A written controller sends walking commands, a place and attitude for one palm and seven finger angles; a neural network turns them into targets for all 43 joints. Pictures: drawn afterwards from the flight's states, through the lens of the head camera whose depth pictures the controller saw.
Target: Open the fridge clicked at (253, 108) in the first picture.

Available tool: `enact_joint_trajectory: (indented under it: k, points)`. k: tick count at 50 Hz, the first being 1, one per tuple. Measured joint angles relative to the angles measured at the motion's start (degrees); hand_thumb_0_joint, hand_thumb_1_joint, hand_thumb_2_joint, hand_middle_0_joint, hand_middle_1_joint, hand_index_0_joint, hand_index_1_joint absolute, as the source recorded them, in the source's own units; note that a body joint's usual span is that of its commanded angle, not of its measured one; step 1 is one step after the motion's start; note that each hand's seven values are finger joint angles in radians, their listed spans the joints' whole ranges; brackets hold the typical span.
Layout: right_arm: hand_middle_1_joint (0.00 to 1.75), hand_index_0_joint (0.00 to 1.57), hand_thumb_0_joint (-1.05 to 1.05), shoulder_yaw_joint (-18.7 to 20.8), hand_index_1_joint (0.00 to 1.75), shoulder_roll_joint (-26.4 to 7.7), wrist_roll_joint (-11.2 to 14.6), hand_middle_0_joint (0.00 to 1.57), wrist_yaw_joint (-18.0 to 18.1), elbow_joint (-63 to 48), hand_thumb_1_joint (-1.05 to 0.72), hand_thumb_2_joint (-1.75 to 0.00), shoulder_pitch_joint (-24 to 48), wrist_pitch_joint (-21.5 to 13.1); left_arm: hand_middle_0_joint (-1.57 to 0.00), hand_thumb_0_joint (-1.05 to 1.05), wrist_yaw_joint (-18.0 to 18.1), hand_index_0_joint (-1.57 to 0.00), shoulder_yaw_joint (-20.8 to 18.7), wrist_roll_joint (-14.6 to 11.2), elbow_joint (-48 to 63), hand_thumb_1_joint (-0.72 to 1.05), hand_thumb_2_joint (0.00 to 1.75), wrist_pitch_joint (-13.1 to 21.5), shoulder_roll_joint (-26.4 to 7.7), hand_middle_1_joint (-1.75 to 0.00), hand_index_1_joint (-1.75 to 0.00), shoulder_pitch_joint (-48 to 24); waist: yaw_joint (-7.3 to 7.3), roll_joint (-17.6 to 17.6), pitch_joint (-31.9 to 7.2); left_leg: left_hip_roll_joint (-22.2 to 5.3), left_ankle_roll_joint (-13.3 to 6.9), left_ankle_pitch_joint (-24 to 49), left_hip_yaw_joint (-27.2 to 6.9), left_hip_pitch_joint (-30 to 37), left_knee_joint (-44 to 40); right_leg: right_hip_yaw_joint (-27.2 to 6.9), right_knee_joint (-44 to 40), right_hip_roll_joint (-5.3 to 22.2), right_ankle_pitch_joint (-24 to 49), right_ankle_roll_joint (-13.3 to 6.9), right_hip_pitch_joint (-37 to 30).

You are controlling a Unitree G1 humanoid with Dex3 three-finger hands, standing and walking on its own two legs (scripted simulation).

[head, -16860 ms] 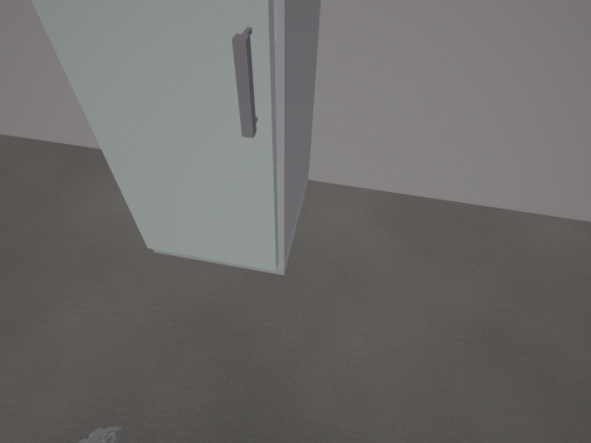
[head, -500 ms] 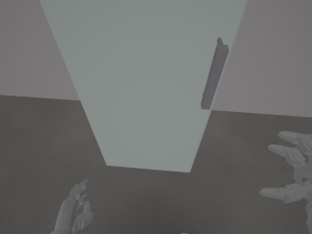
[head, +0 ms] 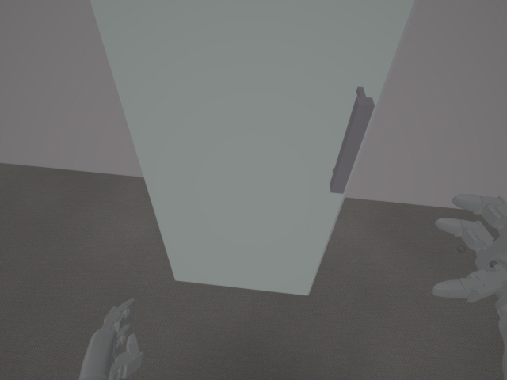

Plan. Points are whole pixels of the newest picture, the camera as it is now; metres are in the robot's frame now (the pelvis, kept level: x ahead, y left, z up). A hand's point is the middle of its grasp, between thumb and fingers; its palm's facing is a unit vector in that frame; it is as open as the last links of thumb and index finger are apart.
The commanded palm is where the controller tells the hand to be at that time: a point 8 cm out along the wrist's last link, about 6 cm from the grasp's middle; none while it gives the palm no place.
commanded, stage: raise the hand to about handle height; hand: right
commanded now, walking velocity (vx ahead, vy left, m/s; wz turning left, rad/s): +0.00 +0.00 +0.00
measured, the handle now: (347, 143) +0.55 -0.18 +0.10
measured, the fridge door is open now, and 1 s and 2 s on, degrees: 0 0 0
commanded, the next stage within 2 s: move the hooked fingers beside the handle in 0.34 s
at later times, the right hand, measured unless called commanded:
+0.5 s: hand (466, 252) +0.27 -0.28 +0.12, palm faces +0.19 +0.98 -0.01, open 14.0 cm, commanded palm +0.25 -0.32 +0.13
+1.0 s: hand (435, 213) +0.35 -0.27 +0.12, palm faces +0.16 +0.99 +0.01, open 14.0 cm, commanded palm +0.32 -0.32 +0.12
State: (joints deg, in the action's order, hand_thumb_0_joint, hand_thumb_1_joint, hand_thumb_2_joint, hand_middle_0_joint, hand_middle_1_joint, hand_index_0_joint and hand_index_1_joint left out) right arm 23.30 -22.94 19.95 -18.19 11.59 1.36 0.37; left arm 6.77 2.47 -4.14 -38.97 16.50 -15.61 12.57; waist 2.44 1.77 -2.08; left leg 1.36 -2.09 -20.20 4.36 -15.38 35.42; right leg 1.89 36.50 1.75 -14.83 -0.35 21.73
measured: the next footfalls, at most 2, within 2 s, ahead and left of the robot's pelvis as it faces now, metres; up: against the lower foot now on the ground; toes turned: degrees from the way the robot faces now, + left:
none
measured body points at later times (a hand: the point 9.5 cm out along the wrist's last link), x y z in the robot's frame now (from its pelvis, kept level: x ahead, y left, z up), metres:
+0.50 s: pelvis +0.00 -0.01 +0.00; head -0.01 +0.00 +0.45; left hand +0.18 +0.23 -0.07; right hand +0.26 -0.33 +0.13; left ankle -0.01 +0.09 -0.72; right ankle +0.05 -0.11 -0.72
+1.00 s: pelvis +0.00 -0.01 +0.00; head +0.01 -0.01 +0.45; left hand +0.15 +0.24 -0.08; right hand +0.33 -0.33 +0.12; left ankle -0.01 +0.09 -0.72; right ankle +0.05 -0.11 -0.72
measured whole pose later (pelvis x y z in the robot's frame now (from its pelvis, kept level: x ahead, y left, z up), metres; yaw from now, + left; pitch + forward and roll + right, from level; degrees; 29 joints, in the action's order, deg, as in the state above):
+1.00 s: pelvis +0.00 -0.01 +0.00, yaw +0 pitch +2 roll +1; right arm 21.6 -22.6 15.3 -14.4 24.8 15.1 -1.7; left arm 6.0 2.1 -3.4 -40.0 13.3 -14.9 14.9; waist 0.3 0.9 -2.4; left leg 1.2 -1.4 -19.7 3.7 -17.5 34.9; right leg 2.4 36.8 1.6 -15.1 -1.2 24.1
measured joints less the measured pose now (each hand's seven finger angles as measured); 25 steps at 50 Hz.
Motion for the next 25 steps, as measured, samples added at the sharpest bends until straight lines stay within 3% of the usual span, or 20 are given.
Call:
enact_joint_trajectory:
  k: [11,25]
  points:
    - [1.20,0.30,-0.01,-0.2,1.20,1.4,-1.4,0.30,1.7,-1.0,0.50,-0.30,-0.8,-1.3,-0.21,0.01,0.0,-0.20,-0.2,0.5,-0.3,0.90,0.90,-0.4,0.4,-0.30,-0.30,0.4,-0.08,-0.3,0.6,0.1,0.0,0.3,-0.2,0.4,-0.2,0.1,-0.2,0.1,0.2,-0.1,-0.5]
    - [1.20,0.30,-0.01,-0.3,1.20,1.1,-0.9,0.30,0.9,0.1,0.50,-0.30,0.1,-0.9,-0.21,0.02,0.1,-0.20,0.5,0.4,-0.3,0.90,0.90,0.2,1.0,-0.30,-0.30,0.1,0.34,0.2,0.5,-0.2,0.4,0.8,0.0,0.7,-1.0,0.0,-0.7,-0.3,0.6,-0.5,-0.5]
